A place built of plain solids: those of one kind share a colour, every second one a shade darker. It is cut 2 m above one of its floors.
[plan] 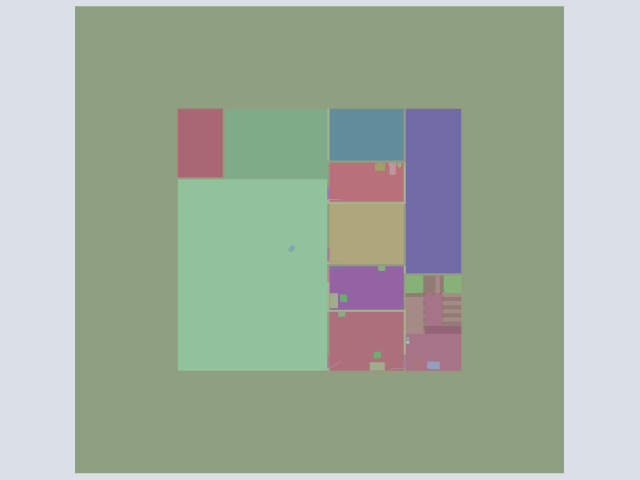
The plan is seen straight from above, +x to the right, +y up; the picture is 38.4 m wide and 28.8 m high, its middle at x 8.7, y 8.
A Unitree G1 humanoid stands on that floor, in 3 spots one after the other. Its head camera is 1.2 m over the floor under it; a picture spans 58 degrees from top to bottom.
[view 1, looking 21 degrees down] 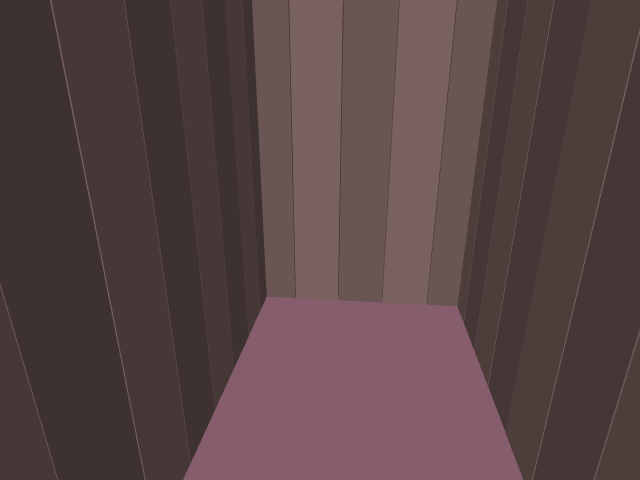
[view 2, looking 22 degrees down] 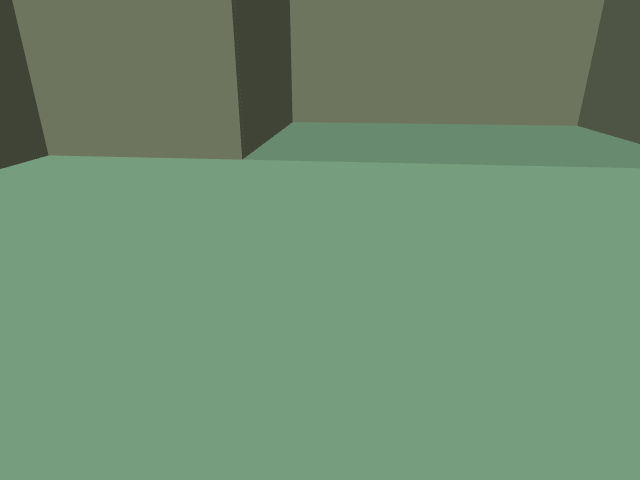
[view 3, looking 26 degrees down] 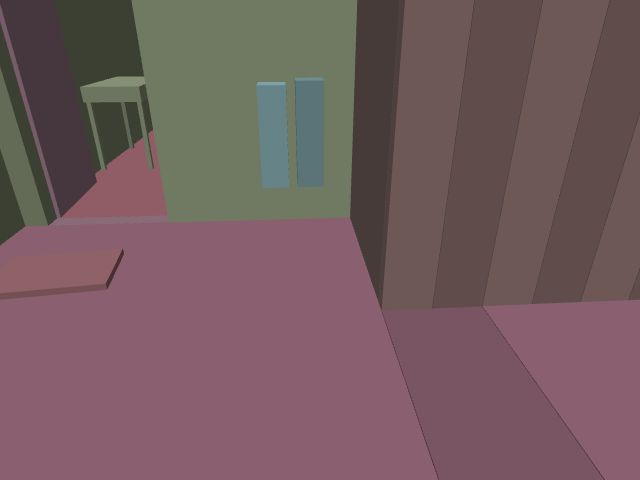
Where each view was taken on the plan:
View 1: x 15.51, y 2.58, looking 96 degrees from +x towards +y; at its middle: members_stair_pan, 2.33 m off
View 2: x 4.67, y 5.88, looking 96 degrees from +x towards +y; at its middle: floor_apparatus_bay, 3.20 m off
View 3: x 16.65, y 1.96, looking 176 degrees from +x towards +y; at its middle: floor_stair_hall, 2.74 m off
